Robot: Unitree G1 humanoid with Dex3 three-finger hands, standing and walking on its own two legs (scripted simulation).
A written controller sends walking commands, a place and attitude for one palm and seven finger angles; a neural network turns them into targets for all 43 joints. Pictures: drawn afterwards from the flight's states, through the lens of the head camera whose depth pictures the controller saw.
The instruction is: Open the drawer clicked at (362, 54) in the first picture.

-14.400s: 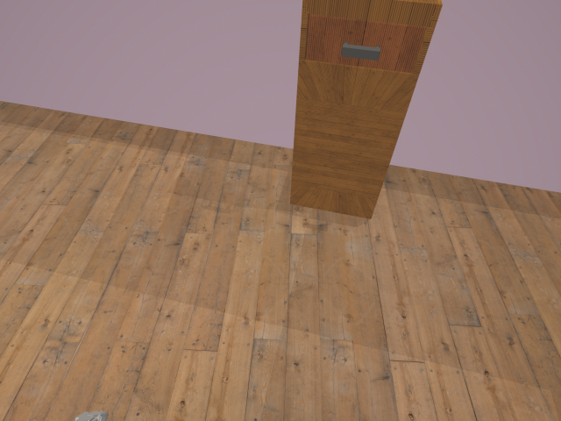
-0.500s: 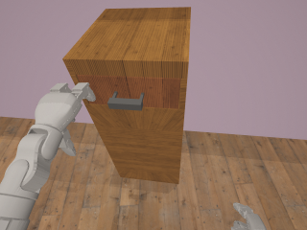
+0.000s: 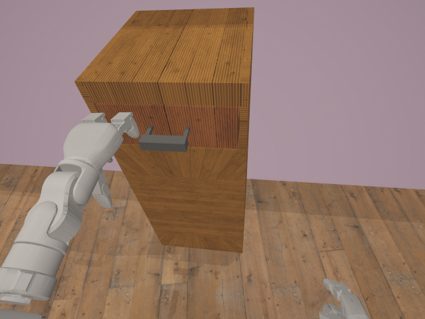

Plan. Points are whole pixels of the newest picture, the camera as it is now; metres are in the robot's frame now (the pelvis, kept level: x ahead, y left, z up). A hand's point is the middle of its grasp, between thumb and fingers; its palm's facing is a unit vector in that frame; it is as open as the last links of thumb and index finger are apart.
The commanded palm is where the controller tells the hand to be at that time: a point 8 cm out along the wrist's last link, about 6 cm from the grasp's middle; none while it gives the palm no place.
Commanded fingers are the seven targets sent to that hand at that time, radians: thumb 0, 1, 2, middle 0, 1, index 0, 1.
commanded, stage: move the hooked fingers above the handle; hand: left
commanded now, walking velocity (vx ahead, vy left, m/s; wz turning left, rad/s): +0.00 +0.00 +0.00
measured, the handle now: (166, 136) +0.52 +0.19 +0.03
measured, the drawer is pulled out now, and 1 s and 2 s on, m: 0.00 0.00 0.00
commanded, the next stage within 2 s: lower the fingers behind the handle in 1.98 s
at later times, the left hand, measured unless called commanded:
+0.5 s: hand (130, 151) +0.39 +0.22 +0.11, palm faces +0.01 -0.04 -1.00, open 13.8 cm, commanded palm +0.38 +0.22 +0.17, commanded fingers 0.00 -0.50 0.30 -0.30 -1.20 -0.30 -1.20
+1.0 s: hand (153, 137) +0.45 +0.19 +0.09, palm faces +0.00 -0.03 -1.00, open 13.8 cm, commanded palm +0.44 +0.20 +0.15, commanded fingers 0.00 -0.50 0.30 -0.30 -1.20 -0.30 -1.20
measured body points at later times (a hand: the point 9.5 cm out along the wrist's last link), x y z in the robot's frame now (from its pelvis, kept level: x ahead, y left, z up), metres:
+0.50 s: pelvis +0.01 +0.00 +0.00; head +0.04 -0.03 +0.45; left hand +0.39 +0.22 +0.16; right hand +0.16 -0.24 -0.13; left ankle -0.02 +0.11 -0.74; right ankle +0.03 -0.10 -0.74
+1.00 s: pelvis +0.03 +0.01 -0.01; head +0.07 -0.02 +0.44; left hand +0.45 +0.19 +0.14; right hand +0.13 -0.24 -0.14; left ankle -0.02 +0.11 -0.74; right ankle +0.03 -0.10 -0.74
